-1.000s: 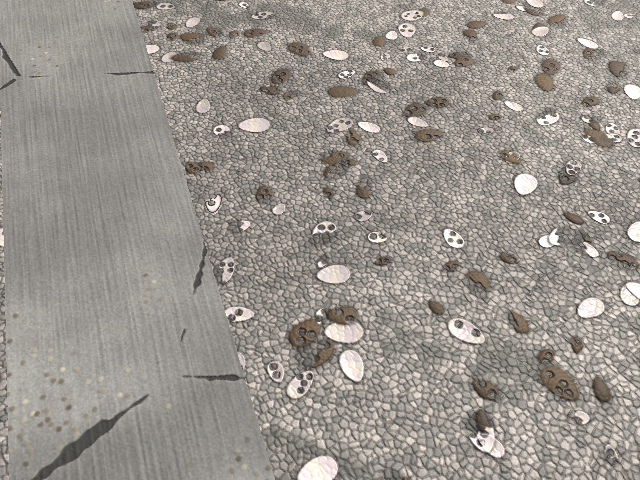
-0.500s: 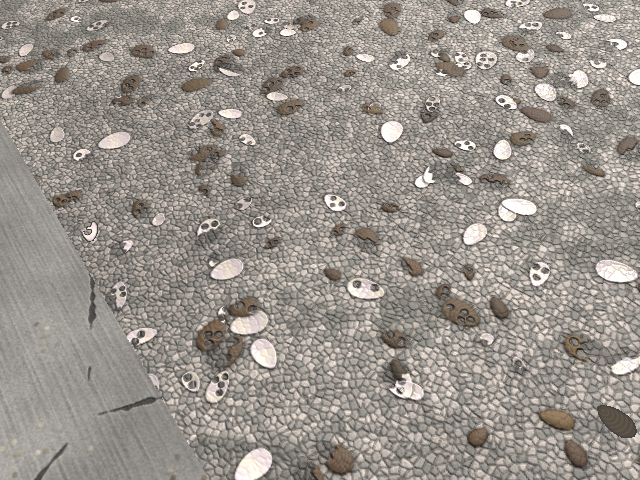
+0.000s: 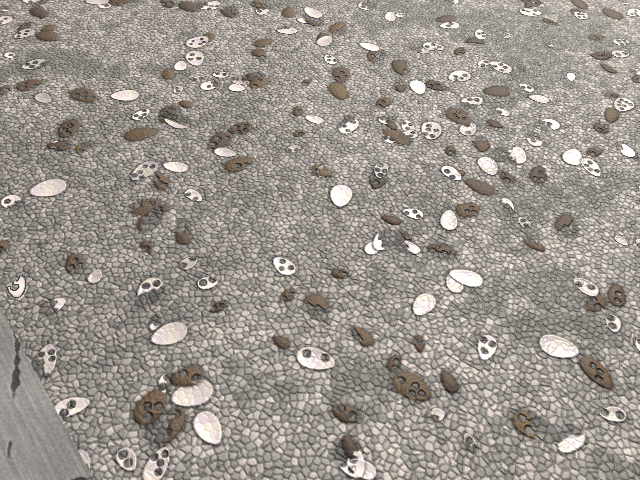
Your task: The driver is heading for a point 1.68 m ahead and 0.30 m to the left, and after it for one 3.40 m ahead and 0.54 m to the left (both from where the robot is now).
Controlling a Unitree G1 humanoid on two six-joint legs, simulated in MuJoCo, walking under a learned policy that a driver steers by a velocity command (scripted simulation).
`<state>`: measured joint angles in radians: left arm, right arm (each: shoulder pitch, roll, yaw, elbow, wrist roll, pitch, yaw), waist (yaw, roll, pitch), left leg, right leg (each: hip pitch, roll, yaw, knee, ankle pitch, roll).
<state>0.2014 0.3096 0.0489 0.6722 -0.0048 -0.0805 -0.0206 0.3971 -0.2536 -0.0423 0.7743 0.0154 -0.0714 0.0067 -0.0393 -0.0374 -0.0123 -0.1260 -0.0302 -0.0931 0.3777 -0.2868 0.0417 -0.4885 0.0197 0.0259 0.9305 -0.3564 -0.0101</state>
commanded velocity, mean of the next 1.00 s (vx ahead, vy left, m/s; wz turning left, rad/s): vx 0.48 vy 0.00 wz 0.38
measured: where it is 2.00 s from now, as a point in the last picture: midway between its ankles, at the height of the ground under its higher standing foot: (221, 260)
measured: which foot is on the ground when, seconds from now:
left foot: down 0.00-0.22, up 0.24-0.70, down 0.72-1.00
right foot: up 0.00-0.20, down 0.22-0.74, up 0.76-1.00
